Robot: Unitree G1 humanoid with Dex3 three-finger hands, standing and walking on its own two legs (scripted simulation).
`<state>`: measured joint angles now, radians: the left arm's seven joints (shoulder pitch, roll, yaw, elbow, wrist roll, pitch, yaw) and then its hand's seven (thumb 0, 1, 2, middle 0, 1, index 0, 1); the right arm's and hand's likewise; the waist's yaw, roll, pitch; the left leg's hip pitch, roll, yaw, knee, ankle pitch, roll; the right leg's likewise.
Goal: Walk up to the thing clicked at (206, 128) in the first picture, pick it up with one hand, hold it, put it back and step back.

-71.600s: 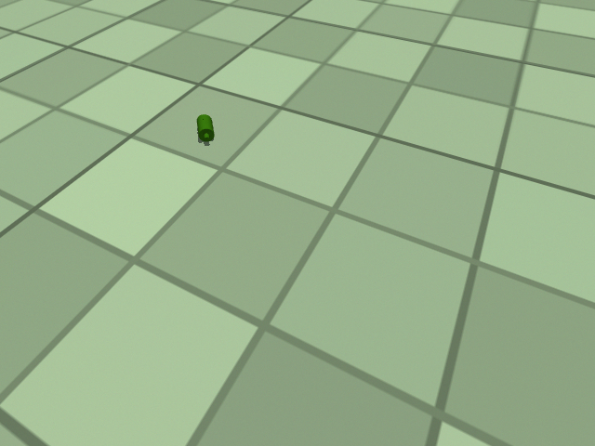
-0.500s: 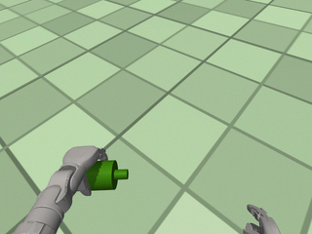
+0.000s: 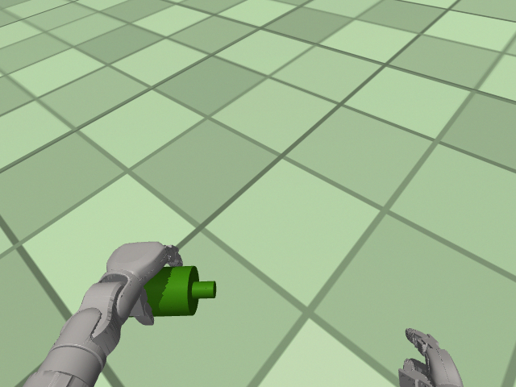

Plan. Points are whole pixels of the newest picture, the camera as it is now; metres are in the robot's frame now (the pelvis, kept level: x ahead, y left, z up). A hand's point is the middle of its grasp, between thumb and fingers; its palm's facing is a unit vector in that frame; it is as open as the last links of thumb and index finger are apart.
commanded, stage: hold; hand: left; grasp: from above
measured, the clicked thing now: (165, 291) +0.29 +0.19 -0.06
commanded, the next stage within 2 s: crouch in 0.50 s
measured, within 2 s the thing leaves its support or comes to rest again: neither
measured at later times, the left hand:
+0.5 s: hand (147, 279) +0.30 +0.22 -0.03, palm faces -0.47 -0.04 -0.88, open 10.9 cm
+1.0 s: hand (160, 294) +0.31 +0.22 -0.11, palm faces -0.46 +0.02 -0.89, open 10.8 cm
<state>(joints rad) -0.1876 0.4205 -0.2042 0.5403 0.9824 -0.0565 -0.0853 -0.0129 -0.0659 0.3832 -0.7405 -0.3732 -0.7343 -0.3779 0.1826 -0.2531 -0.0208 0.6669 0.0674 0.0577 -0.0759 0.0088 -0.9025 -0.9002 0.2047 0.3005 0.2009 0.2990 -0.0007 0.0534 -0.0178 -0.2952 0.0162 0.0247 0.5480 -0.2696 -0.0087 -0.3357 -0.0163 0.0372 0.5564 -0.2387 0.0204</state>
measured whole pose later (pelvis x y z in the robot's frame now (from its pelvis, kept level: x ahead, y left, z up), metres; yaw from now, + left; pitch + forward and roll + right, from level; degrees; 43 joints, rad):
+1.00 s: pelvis +0.00 +0.00 -0.03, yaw +1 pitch +10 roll +0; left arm -0.34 0.39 -0.20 0.86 1.14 -0.14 0.17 -0.01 -0.08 0.41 -0.72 -0.41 -0.72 -0.42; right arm 0.18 -0.26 -0.05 0.66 0.02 0.10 -0.04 0.01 -0.90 -0.90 0.21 0.30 0.20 0.30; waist -0.03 0.01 -0.06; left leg -0.62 0.02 -0.01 0.81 -0.38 -0.01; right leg -0.63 -0.02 0.01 0.79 -0.34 0.02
